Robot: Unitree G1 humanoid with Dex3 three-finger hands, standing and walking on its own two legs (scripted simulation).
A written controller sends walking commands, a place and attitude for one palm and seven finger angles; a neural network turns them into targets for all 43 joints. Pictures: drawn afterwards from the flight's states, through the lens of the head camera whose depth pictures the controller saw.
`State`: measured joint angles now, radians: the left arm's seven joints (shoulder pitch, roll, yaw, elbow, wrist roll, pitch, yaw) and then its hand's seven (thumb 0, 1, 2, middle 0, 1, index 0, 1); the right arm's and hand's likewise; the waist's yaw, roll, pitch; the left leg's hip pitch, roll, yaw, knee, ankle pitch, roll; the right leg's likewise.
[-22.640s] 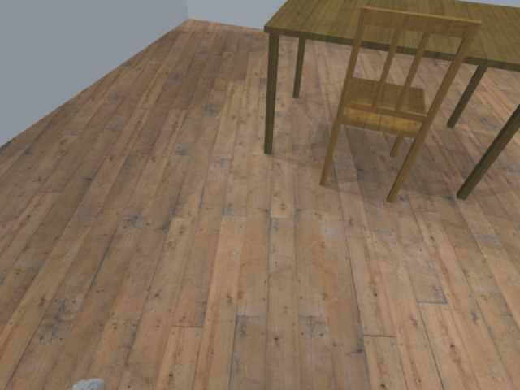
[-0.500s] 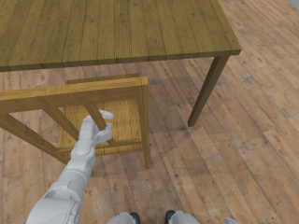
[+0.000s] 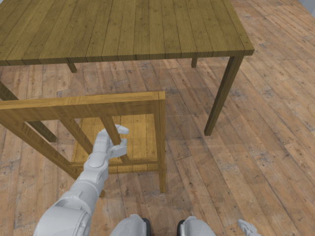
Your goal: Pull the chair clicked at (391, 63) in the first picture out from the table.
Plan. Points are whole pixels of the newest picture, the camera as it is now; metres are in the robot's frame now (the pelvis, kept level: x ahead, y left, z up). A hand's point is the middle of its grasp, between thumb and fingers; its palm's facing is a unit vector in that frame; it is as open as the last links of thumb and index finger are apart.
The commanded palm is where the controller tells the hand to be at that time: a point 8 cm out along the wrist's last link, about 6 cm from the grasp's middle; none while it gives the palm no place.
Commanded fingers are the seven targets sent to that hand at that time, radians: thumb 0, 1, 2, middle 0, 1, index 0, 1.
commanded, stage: step backward, pulling the chair out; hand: left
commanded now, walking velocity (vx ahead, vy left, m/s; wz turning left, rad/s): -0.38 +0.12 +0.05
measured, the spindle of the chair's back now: (85, 144) +0.37 +0.23 -0.06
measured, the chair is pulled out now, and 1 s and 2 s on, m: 0.23 0.30 0.32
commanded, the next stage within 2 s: none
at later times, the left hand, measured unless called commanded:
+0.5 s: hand (119, 161) +0.31 +0.12 -0.05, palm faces -0.08 -0.98 -0.16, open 5.4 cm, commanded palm +0.31 +0.18 -0.05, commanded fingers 0.00 0.90 0.90 -0.50 -1.45 -0.50 -1.45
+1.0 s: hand (114, 174) +0.27 +0.13 -0.05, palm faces -0.06 -0.99 -0.16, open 5.4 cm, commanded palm +0.27 +0.18 -0.05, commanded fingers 0.00 0.90 0.90 -0.50 -1.45 -0.50 -1.45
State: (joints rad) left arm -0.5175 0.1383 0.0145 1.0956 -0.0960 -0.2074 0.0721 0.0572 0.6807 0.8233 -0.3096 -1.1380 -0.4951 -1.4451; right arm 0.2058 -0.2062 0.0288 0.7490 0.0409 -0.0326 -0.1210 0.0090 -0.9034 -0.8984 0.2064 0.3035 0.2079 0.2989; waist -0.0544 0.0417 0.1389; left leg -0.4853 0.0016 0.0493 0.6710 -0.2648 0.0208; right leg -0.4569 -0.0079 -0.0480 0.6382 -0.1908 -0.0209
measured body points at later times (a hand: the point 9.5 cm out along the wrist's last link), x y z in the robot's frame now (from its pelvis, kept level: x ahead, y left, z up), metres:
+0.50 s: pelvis -0.05 +0.03 +0.00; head +0.02 +0.02 +0.44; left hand +0.31 +0.17 -0.04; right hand +0.03 -0.21 -0.14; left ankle -0.10 +0.17 -0.72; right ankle +0.07 -0.10 -0.72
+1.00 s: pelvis -0.10 +0.03 +0.00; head -0.02 +0.02 +0.44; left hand +0.27 +0.18 -0.04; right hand -0.02 -0.25 -0.12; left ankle -0.10 +0.17 -0.72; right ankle +0.04 -0.10 -0.71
